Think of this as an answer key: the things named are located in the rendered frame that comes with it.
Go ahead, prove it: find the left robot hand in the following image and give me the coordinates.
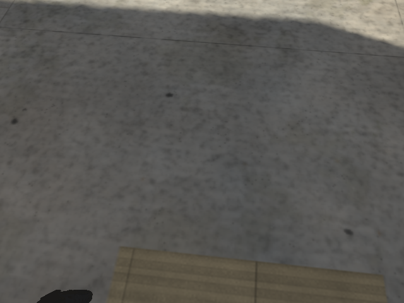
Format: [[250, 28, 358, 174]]
[[37, 290, 93, 303]]

